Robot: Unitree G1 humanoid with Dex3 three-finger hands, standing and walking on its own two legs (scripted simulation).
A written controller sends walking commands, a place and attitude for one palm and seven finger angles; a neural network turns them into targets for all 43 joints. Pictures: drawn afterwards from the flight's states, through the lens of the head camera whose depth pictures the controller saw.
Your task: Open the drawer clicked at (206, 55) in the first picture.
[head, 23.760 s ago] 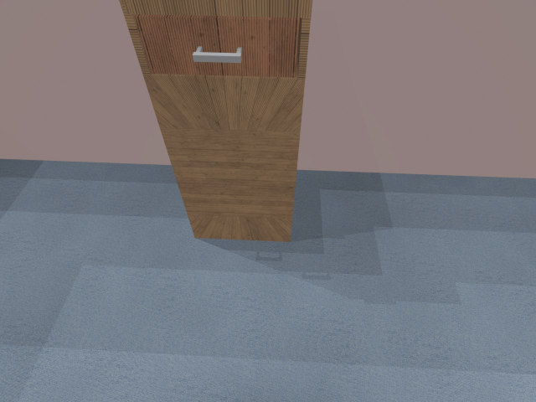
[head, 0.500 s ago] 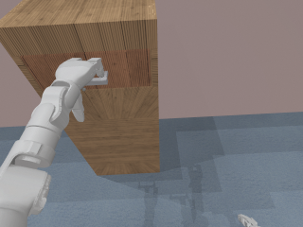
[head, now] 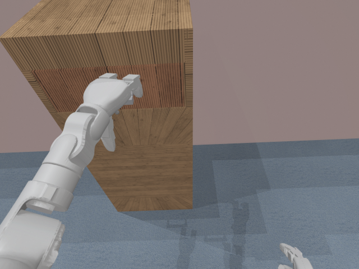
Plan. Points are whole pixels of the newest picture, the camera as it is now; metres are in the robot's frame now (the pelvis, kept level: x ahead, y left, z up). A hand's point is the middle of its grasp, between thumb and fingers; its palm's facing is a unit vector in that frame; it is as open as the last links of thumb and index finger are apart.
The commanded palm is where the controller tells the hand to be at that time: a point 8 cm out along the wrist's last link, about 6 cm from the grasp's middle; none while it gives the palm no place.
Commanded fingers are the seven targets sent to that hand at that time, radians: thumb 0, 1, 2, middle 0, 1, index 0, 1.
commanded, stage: re-aim the fingers above the handle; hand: left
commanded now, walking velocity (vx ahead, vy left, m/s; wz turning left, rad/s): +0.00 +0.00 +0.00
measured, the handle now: (112, 96) +0.51 +0.22 +0.10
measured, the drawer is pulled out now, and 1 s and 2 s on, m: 0.00 0.00 0.00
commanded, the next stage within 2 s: lower the fingers behind the handle in 0.52 s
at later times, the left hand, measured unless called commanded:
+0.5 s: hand (132, 108) +0.42 +0.13 +0.15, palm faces +0.05 -0.07 -1.00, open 13.8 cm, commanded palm +0.41 +0.22 +0.22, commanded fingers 0.00 -0.50 0.30 -0.30 -1.20 -0.30 -1.20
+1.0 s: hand (115, 120) +0.41 +0.18 +0.12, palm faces +0.00 -0.05 -1.00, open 13.8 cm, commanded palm +0.41 +0.24 +0.19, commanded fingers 0.00 -0.50 0.30 -0.30 -1.20 -0.30 -1.20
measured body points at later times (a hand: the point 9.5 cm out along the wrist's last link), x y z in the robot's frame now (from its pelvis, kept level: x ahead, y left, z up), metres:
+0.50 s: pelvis -0.01 -0.01 +0.00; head +0.03 -0.03 +0.45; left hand +0.41 +0.14 +0.20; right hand +0.14 -0.26 -0.12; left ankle -0.02 +0.09 -0.74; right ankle -0.01 -0.12 -0.74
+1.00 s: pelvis -0.01 -0.01 +0.00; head +0.03 -0.01 +0.44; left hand +0.40 +0.18 +0.18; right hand +0.13 -0.28 -0.11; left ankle -0.02 +0.09 -0.74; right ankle -0.01 -0.12 -0.74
